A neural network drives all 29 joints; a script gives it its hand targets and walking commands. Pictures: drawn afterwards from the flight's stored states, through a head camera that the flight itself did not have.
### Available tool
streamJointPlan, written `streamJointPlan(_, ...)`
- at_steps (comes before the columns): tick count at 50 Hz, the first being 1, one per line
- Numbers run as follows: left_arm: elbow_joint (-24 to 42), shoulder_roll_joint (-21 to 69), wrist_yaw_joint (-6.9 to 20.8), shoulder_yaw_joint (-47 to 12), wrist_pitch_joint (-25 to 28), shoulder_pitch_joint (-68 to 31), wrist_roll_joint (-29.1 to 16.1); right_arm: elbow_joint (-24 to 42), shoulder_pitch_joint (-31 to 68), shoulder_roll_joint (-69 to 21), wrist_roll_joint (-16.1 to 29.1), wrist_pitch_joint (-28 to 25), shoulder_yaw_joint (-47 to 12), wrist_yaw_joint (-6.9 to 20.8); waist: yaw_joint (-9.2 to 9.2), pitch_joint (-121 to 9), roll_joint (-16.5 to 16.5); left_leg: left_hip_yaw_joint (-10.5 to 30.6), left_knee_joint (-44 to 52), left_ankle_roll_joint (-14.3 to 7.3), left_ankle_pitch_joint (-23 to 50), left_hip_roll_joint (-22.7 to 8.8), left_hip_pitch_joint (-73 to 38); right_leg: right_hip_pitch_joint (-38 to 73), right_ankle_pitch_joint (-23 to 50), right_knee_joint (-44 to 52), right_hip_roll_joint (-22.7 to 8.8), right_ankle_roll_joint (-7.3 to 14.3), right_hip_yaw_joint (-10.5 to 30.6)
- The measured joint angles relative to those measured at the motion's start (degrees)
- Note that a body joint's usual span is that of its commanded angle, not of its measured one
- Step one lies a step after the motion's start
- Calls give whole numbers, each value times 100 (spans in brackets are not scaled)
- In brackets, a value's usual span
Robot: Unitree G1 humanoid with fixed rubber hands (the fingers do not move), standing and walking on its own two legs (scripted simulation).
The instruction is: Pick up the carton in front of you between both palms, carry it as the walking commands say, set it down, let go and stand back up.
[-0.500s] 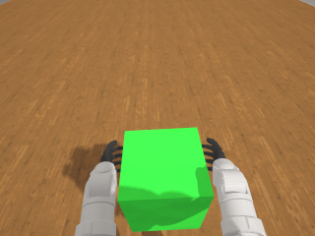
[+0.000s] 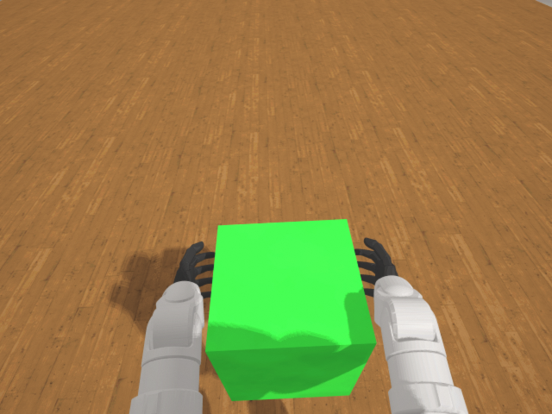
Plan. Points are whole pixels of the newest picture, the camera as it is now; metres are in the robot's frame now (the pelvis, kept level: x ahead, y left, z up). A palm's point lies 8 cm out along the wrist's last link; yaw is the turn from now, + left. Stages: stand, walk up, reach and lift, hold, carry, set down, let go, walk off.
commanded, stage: carry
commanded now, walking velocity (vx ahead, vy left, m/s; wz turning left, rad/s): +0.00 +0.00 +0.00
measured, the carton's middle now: (286, 314) +0.29 +0.00 -0.05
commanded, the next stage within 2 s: hold in 0.22 s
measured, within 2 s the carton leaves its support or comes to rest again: neither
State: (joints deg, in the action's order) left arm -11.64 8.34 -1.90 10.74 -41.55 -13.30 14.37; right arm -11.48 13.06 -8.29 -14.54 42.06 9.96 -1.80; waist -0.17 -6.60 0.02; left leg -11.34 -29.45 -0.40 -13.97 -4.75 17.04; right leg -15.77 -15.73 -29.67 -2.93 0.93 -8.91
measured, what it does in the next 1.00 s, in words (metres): stands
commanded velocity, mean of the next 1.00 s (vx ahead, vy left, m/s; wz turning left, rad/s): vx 0.00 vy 0.00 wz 0.00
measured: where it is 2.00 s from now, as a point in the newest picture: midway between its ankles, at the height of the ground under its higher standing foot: outside the picture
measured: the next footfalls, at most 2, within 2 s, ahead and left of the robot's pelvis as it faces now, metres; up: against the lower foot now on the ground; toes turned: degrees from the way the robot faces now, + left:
none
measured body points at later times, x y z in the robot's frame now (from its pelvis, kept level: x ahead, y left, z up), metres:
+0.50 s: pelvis -0.02 +0.00 +0.01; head -0.05 +0.01 +0.46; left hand +0.28 +0.15 +0.04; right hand +0.27 -0.16 +0.04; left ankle +0.02 +0.12 -0.74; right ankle +0.00 -0.11 -0.74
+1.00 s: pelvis -0.04 +0.01 +0.00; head -0.05 +0.01 +0.44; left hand +0.31 +0.15 +0.03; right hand +0.30 -0.15 +0.03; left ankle +0.02 +0.12 -0.74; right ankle +0.00 -0.11 -0.74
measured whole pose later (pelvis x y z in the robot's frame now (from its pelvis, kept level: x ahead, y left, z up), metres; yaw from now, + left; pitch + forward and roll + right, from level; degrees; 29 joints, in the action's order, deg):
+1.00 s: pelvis -0.04 +0.01 +0.00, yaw -3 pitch -7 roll +0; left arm -30.4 12.6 0.4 29.3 -33.7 -31.2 25.9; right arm -32.1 31.0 -10.8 -25.9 33.4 28.7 2.2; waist 0.2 4.2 -0.2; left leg 2.3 -31.6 -1.0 -13.6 2.3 11.3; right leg -10.7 -14.7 -32.1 2.0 0.5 3.6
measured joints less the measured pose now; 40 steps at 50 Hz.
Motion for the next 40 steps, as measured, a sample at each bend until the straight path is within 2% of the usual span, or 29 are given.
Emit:
streamJointPlan(11,7,1,-3,-5,-7,-6,6,5,6,-1,-6,6,2,0,10,2,0,1,3,-11,31,1,34,-35,40,8,-2,-4,8)
streamJointPlan(13,78,5,21,-14,-7,-1,21,59,-6,-3,-14,-16,2,25,10,324,-28,307,209,-65,111,162,-307,313,257,214,100,40,288)
streamJointPlan(14,114,0,42,-40,-1,22,33,90,-33,4,-21,-29,-6,44,7,473,-30,431,343,25,200,218,-486,499,253,325,134,24,383)
streamJointPlan(17,174,-17,82,-62,-9,93,29,74,-50,7,-31,-44,-25,66,62,742,10,859,640,58,335,349,-886,892,333,637,233,-28,576)
streamJointPlan(24,-132,23,122,59,19,-102,156,-159,72,-16,-95,-60,131,94,13,889,-32,941,732,22,395,388,-1181,1172,439,739,280,-33,720)
streamJointPlan(40,-755,167,276,621,69,-642,476,-820,600,-150,-421,-140,714,275,44,876,-36,1191,494,-30,339,556,-1238,1199,416,505,392,-51,1056)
